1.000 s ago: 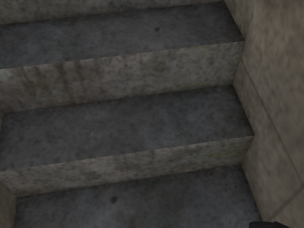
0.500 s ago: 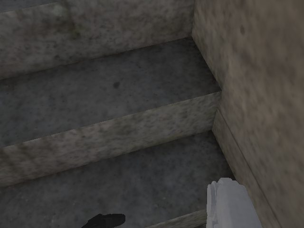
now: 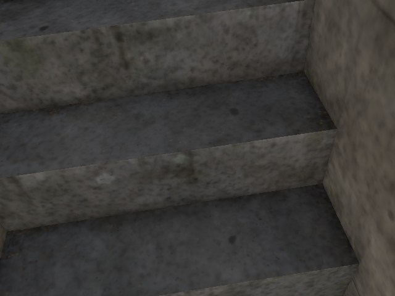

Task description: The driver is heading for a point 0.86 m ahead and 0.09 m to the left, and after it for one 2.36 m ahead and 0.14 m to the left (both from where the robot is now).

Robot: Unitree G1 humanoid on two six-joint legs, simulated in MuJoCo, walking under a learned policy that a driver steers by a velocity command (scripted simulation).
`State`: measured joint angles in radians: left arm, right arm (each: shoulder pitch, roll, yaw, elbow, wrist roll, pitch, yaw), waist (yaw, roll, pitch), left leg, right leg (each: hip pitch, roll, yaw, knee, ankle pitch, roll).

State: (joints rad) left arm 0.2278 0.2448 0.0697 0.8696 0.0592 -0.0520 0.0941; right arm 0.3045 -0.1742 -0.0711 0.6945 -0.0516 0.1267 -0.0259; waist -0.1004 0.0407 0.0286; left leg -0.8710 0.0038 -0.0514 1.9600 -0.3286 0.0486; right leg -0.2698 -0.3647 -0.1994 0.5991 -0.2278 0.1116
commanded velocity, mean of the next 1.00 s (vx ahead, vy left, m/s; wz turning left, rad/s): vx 0.28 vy -0.02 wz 0.34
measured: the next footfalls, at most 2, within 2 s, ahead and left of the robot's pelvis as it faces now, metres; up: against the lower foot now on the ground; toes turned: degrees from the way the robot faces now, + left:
left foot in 0.12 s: +0.00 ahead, +0.22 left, +0.00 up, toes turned -6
right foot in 0.54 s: +0.20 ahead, -0.06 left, +0.21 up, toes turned +12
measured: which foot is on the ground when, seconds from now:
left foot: up 0.00-0.10, down 0.12-0.54, up 0.56-0.98, down 1.00-1.00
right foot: down 0.00-0.10, up 0.12-0.52, down 0.54-1.00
